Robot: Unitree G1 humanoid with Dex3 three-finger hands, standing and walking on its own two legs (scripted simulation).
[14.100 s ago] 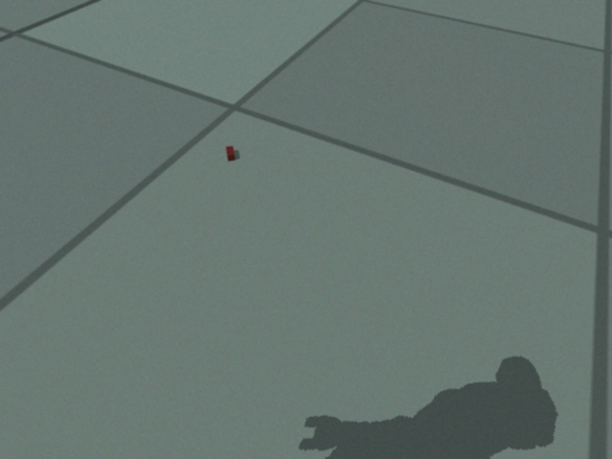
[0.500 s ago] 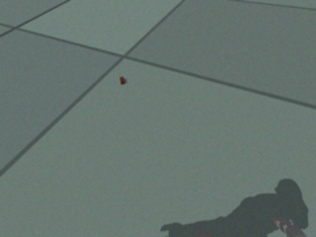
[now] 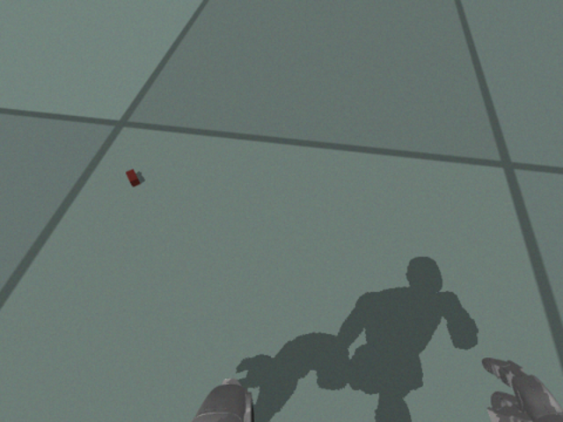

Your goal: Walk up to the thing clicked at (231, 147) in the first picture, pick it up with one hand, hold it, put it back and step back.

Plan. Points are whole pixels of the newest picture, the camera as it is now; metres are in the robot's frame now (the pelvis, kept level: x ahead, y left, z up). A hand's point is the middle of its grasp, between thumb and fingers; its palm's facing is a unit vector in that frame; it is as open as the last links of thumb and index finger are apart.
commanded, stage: walk up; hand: left
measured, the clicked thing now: (132, 178) +1.18 +0.68 -0.71
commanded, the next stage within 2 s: none
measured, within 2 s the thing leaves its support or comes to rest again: neither
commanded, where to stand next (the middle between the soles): +0.73 +0.84 m, yaw -60 degrees
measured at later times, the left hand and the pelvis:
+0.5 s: hand (48, 265) +0.39 +0.43 -0.09, palm faces -0.21 -0.79 -0.58, open 7.4 cm; pelvis +0.21 +0.15 +0.01, yaw -16 degrees
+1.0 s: hand (19, 173) +0.65 +0.61 -0.12, palm faces -0.45 -0.70 -0.55, open 7.4 cm; pelvis +0.43 +0.36 +0.02, yaw -28 degrees
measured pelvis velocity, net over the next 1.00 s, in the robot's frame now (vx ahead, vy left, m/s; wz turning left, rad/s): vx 0.43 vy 0.36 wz -0.49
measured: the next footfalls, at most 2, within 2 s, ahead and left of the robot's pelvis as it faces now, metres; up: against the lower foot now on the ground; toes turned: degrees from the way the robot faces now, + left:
right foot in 0.42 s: +0.29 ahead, +0.01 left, +0.00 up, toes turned -24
left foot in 0.76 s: +0.51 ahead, +0.43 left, +0.00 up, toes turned -22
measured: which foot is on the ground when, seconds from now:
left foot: down 0.00-0.42, up 0.44-0.74, down 0.76-1.00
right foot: down 0.00-0.00, up 0.02-0.40, down 0.42-0.78, up 0.80-1.00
